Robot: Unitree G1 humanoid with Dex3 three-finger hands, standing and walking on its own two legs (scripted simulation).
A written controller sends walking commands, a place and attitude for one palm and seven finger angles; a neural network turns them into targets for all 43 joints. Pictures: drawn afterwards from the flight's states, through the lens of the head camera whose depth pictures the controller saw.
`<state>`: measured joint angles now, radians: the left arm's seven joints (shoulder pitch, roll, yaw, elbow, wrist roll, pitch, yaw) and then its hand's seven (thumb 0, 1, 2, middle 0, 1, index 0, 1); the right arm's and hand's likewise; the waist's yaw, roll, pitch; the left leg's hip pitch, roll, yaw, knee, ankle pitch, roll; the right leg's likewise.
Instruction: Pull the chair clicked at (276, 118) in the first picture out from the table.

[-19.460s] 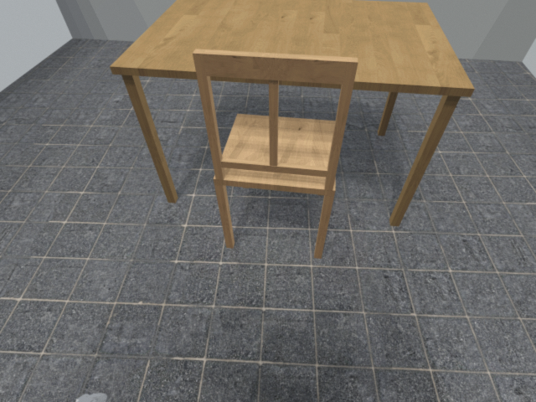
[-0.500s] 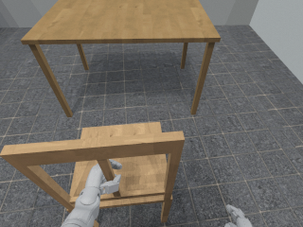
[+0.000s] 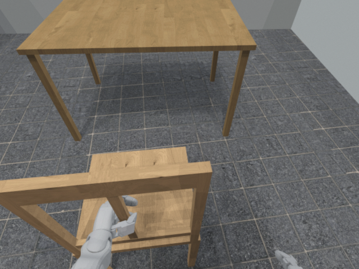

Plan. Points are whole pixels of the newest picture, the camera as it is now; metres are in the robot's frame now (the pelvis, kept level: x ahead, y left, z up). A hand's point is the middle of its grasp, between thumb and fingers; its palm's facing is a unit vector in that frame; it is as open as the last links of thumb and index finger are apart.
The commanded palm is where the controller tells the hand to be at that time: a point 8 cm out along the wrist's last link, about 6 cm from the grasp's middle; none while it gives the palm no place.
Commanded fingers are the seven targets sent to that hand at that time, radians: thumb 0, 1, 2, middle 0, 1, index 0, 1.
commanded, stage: open the thumb and straighten the fingers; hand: left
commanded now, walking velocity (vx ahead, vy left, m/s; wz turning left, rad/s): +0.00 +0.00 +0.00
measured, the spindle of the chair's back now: (125, 218) +0.27 +0.15 -0.10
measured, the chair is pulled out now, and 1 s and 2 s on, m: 0.63 0.63 0.63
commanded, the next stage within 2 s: draw the fingers out of the gap in 0.68 s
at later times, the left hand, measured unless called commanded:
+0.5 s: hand (126, 221) +0.25 +0.14 -0.08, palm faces +0.01 -0.99 -0.15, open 15.2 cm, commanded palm +0.23 +0.20 -0.05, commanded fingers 0.00 -0.55 0.20 -0.03 -0.07 -0.03 -0.07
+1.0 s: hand (118, 241) +0.21 +0.15 -0.08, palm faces +0.03 -0.99 -0.17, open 17.5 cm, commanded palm +0.18 +0.21 -0.06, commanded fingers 0.00 -0.55 0.20 0.00 0.00 0.00 0.00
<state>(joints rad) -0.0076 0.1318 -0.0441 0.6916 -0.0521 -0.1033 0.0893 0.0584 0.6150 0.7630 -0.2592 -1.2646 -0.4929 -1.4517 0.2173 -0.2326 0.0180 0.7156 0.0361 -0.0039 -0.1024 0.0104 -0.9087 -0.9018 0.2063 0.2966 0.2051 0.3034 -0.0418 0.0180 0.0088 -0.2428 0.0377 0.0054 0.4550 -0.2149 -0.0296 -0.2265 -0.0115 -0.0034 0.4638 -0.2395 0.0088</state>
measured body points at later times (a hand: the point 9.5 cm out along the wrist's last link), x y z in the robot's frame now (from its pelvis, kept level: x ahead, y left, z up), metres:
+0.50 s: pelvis +0.02 +0.00 -0.04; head +0.05 -0.02 +0.41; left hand +0.25 +0.20 -0.06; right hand +0.19 -0.24 -0.13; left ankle +0.02 +0.14 -0.74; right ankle +0.00 -0.12 -0.74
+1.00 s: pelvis +0.03 +0.01 -0.05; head +0.07 +0.00 +0.40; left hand +0.20 +0.21 -0.07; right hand +0.20 -0.24 -0.13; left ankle +0.02 +0.14 -0.74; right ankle +0.00 -0.12 -0.74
